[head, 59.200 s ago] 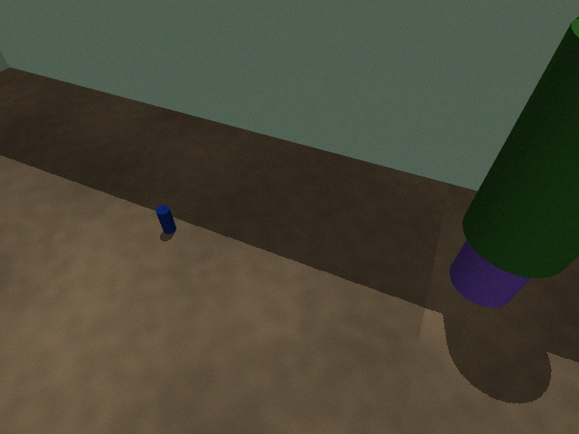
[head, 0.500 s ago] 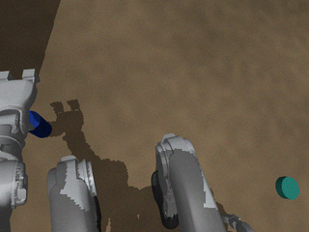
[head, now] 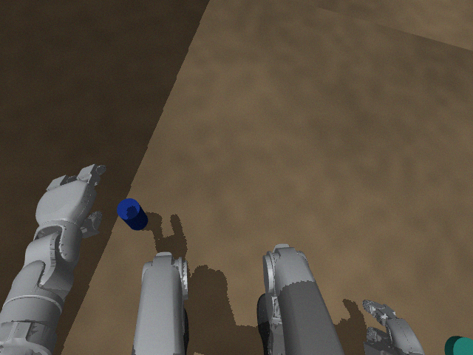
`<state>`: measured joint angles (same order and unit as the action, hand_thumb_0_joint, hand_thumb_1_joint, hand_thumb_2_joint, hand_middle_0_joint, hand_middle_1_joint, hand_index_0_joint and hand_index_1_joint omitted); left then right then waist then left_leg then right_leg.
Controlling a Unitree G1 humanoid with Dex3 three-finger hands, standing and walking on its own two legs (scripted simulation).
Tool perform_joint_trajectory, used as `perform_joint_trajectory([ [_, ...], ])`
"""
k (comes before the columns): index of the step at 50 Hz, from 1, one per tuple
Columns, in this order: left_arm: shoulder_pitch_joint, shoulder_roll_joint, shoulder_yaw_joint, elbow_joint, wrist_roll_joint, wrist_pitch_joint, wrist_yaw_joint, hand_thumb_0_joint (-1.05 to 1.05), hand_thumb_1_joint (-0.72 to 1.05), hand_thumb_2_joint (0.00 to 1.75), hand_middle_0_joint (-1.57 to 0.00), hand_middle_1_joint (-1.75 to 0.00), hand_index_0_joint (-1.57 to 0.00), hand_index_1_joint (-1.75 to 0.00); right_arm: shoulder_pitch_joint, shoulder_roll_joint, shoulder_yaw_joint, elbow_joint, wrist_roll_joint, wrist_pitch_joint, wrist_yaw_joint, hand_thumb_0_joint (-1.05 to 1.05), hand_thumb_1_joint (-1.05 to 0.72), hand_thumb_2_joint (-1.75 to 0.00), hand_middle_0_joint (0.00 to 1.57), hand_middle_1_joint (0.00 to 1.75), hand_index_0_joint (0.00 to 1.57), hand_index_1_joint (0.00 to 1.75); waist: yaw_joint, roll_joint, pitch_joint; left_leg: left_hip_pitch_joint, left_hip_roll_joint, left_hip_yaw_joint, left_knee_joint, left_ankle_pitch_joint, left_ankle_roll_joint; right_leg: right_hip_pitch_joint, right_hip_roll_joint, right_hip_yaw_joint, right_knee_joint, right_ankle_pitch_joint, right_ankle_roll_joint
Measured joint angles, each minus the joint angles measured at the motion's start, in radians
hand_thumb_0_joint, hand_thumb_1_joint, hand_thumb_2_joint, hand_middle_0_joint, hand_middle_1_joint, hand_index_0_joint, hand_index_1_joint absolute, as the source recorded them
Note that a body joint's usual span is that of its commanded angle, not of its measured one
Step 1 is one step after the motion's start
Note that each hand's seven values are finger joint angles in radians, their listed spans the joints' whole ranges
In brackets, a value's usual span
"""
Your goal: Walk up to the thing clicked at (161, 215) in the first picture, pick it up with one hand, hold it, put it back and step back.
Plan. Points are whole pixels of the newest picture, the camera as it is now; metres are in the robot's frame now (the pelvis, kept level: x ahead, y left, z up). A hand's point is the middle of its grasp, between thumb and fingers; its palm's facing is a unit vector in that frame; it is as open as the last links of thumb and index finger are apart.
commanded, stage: home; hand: left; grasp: from above
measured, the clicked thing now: (133, 215) +0.45 +0.24 -0.41
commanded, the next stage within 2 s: none
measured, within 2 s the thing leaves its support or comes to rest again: neither
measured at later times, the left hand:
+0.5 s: hand (54, 281) +0.25 +0.20 +0.09, palm faces -0.05 -0.91 -0.42, open 7.5 cm
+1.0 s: hand out of the picture +0.23 +0.19 +0.19, palm faces +0.14 -0.97 -0.19, open 7.4 cm
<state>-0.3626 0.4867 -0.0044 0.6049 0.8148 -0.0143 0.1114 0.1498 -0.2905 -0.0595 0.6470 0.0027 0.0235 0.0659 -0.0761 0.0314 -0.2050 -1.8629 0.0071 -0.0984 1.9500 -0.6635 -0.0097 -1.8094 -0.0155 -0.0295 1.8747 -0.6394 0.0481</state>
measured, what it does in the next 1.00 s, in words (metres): rises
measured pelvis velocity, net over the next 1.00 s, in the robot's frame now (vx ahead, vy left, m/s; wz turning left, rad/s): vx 0.08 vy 0.00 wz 0.08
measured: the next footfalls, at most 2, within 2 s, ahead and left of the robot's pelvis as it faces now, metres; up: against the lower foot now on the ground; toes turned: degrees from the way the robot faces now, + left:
none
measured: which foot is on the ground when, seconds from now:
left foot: down 0.00-1.00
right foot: down 0.00-1.00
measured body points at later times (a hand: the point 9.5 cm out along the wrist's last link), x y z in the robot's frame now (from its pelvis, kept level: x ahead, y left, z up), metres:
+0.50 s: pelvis +0.04 +0.00 +0.17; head +0.12 +0.02 +0.61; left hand +0.25 +0.25 +0.12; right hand +0.24 -0.22 +0.09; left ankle +0.07 +0.12 -0.44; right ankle +0.09 -0.15 -0.44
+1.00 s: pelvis +0.08 +0.00 +0.23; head +0.09 +0.01 +0.68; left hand +0.22 +0.24 +0.20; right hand +0.27 -0.23 +0.18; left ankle +0.07 +0.12 -0.44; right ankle +0.09 -0.15 -0.44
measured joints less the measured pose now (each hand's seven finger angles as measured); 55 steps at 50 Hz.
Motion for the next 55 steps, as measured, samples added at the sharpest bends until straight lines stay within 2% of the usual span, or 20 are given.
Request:
perform_joint_trajectory([
  [6, 0.153, -0.051, -0.019, -0.148, -0.163, 0.100, -0.024, 0.01, 0.75, 0.87, -0.21, -0.31, -0.21, -0.31, -0.074, 0.013, 0.011, -0.037, 0.017, -0.023, -0.036, 0.01, -0.90, -0.90, 0.20, 0.29, 0.20, 0.30, 0.024, -0.008, -0.008, 0.168, 0.003, 0.007, -0.136, 0.020, -0.002, 0.163, -0.003, -0.001, -0.130, 0.019, -0.004],
  [14, 0.379, -0.114, -0.039, -0.352, -0.383, 0.210, -0.043, 0.01, 0.83, 0.87, -0.21, -0.29, -0.21, -0.29, -0.097, 0.066, 0.060, -0.090, 0.033, -0.079, -0.089, 0.01, -0.90, -0.90, 0.20, 0.30, 0.20, 0.30, 0.035, -0.007, -0.004, 0.401, 0.012, 0.018, -0.324, 0.047, -0.004, 0.391, -0.002, -0.002, -0.313, 0.047, -0.010],
  [25, 0.634, -0.186, -0.015, -0.571, -0.670, 0.341, -0.026, 0.01, 0.88, 0.89, -0.21, -0.30, -0.21, -0.29, 0.020, 0.102, 0.100, -0.112, 0.031, -0.141, -0.162, 0.01, -0.90, -0.90, 0.21, 0.30, 0.21, 0.30, 0.026, 0.000, 0.017, 0.736, 0.021, 0.023, -0.594, 0.091, -0.006, 0.727, 0.000, -0.010, -0.587, 0.094, -0.016],
  [31, 0.770, -0.218, 0.005, -0.688, -0.782, 0.414, -0.030, 0.01, 0.89, 0.90, -0.21, -0.30, -0.21, -0.30, 0.117, 0.091, 0.105, -0.123, 0.028, -0.166, -0.206, 0.01, -0.90, -0.90, 0.21, 0.30, 0.21, 0.30, 0.022, 0.007, 0.026, 0.931, 0.025, 0.030, -0.758, 0.126, -0.005, 0.924, 0.002, -0.011, -0.757, 0.132, -0.016],
  [36, 0.857, -0.246, 0.026, -0.760, -0.844, 0.463, -0.039, 0.01, 0.89, 0.90, -0.20, -0.30, -0.21, -0.30, 0.170, 0.078, 0.104, -0.139, 0.025, -0.190, -0.235, 0.02, -0.90, -0.90, 0.20, 0.30, 0.20, 0.30, 0.021, 0.018, 0.017, 1.053, 0.026, 0.030, -0.860, 0.149, -0.003, 1.050, 0.003, -0.015, -0.865, 0.158, -0.017],
  [41, 0.888, -0.261, 0.043, -0.780, -0.877, 0.489, -0.060, 0.01, 0.90, 0.90, -0.20, -0.30, -0.20, -0.30, 0.176, 0.072, 0.101, -0.148, 0.019, -0.219, -0.250, 0.02, -0.90, -0.90, 0.20, 0.30, 0.20, 0.30, 0.025, 0.020, 0.012, 1.116, 0.025, 0.029, -0.905, 0.157, -0.003, 1.114, 0.001, -0.018, -0.911, 0.165, -0.017],
  [48, 0.872, -0.263, 0.046, -0.755, -0.878, 0.490, -0.087, 0.01, 0.90, 0.90, -0.20, -0.30, -0.20, -0.30, 0.143, 0.071, 0.097, -0.148, 0.010, -0.250, -0.249, 0.02, -0.90, -0.90, 0.20, 0.30, 0.20, 0.30, 0.036, 0.012, 0.020, 1.144, 0.022, 0.027, -0.918, 0.159, -0.006, 1.142, -0.002, -0.021, -0.919, 0.162, -0.019],
  [55, 0.862, -0.265, 0.042, -0.745, -0.871, 0.484, -0.094, 0.01, 0.90, 0.90, -0.20, -0.30, -0.20, -0.30, 0.126, 0.072, 0.097, -0.138, 0.004, -0.259, -0.243, 0.02, -0.90, -0.90, 0.20, 0.30, 0.21, 0.30, 0.043, 0.006, 0.034, 1.157, 0.022, 0.024, -0.924, 0.162, -0.008, 1.156, -0.002, -0.024, -0.923, 0.163, -0.021],
])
